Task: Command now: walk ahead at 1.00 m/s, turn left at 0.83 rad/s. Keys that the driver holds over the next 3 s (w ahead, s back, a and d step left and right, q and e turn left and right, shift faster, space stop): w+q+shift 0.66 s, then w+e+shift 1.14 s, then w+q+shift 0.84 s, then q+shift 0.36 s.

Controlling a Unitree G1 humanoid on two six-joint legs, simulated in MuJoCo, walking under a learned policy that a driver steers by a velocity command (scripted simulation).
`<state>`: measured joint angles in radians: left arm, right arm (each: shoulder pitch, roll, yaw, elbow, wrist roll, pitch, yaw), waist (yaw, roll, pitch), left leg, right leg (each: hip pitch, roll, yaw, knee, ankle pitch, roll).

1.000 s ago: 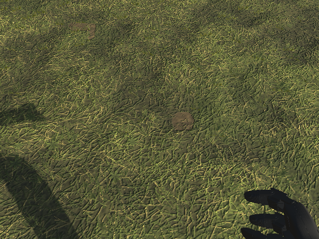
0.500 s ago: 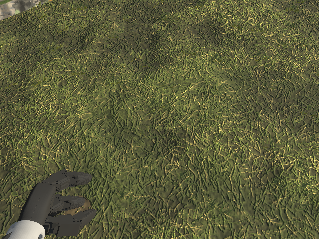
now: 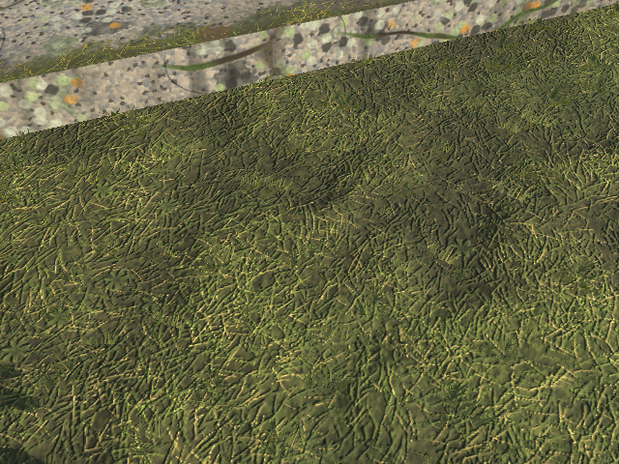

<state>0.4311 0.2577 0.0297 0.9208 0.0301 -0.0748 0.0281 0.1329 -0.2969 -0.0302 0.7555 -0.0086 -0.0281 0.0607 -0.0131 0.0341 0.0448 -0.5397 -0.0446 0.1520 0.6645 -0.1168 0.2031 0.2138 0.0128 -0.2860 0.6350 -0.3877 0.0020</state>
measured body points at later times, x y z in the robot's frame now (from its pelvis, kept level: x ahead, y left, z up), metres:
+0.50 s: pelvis +0.47 +0.02 +0.02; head +0.50 +0.03 +0.47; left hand +0.54 +0.34 -0.06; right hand +0.65 -0.25 -0.09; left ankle +0.24 +0.02 -0.59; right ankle +0.61 -0.07 -0.70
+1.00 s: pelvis +0.83 +0.27 +0.03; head +0.85 +0.29 +0.48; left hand +0.67 +0.47 -0.11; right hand +1.09 +0.15 -0.09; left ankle +0.80 +0.34 -0.70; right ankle +0.81 +0.07 -0.58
